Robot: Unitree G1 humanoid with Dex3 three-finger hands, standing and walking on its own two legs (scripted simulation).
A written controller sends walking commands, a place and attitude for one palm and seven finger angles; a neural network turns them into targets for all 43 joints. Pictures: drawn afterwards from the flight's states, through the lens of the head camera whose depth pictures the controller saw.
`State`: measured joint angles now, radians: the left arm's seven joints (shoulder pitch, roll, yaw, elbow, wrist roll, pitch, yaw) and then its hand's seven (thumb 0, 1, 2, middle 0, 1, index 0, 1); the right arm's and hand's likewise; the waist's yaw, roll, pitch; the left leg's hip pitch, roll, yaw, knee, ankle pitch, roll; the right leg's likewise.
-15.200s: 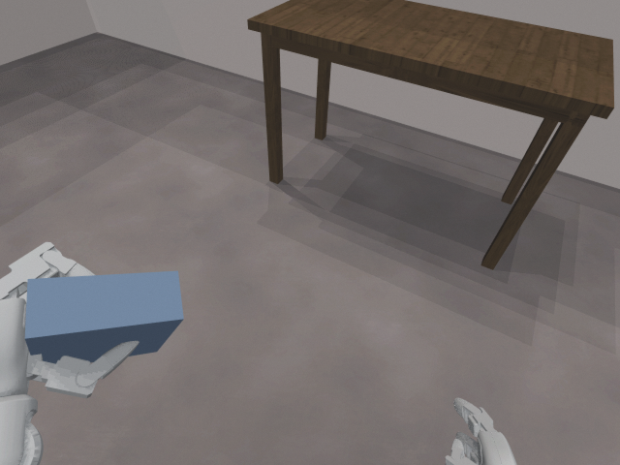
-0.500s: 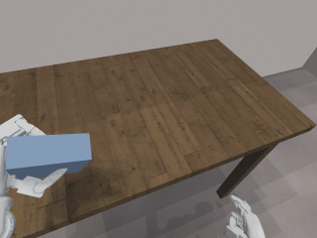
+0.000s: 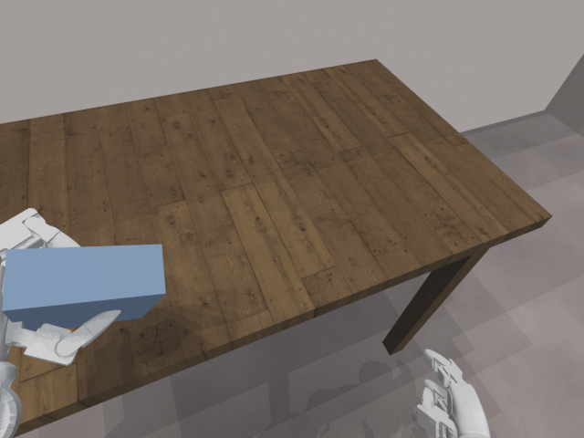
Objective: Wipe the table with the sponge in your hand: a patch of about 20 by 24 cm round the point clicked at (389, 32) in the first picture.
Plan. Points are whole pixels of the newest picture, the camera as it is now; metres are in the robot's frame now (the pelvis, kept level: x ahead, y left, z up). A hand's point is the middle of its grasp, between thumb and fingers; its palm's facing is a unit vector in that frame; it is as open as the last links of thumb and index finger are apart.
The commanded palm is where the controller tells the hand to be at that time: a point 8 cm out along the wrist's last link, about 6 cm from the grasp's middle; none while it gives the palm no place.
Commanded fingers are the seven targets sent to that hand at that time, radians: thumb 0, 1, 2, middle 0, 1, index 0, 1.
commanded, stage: shuffle to correct the standing spot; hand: left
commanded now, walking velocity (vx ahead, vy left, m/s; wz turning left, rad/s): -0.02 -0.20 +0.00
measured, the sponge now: (110, 289) +0.23 +0.21 +0.14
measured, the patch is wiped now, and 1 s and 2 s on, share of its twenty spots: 0.00 0.00 0.00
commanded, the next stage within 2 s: come to a stop and stand still in 0.18 s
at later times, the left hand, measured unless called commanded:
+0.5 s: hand (77, 267) +0.24 +0.24 +0.17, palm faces +0.35 -0.80 -0.49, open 9.0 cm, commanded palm +0.17 +0.26 +0.18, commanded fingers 0.00 0.10 1.30 -1.20 -1.60 -1.20 -1.60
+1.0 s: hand out of the picture +0.23 +0.31 +0.16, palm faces +0.42 -0.85 -0.33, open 9.0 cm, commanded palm +0.16 +0.34 +0.18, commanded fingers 0.00 0.10 1.30 -1.20 -1.60 -1.20 -1.60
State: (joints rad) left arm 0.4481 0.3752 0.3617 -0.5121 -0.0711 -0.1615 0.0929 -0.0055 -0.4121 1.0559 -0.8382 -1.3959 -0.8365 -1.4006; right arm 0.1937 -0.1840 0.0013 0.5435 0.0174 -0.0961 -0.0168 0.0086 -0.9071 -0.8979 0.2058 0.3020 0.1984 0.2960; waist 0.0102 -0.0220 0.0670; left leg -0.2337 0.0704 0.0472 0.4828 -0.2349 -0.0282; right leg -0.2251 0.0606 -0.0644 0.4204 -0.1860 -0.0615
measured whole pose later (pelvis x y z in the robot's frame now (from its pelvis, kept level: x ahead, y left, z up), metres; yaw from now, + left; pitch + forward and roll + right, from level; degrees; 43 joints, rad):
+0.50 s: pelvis +0.01 -0.02 +0.00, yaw +1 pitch +0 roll -1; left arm 0.37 0.46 0.39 -0.46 -0.03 -0.17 0.06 -0.01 -0.41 1.06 -0.84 -1.40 -0.84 -1.40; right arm 0.23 -0.20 -0.03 0.59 0.01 -0.12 -0.04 0.01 -0.91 -0.90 0.20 0.30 0.20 0.30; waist 0.03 -0.01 0.07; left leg -0.24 0.09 0.03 0.50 -0.24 -0.02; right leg -0.22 0.08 -0.08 0.42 -0.20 -0.08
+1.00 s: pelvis +0.00 +0.06 +0.00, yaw +0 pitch -1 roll -1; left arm 0.35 0.35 0.36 -0.46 -0.02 -0.20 0.11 -0.01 -0.41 1.06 -0.83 -1.41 -0.83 -1.41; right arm 0.19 -0.17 0.04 0.58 0.01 -0.16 -0.01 0.01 -0.91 -0.90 0.21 0.30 0.20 0.30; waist 0.04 -0.05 0.08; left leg -0.21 -0.01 0.09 0.47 -0.24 0.06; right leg -0.21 -0.02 -0.03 0.42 -0.19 0.02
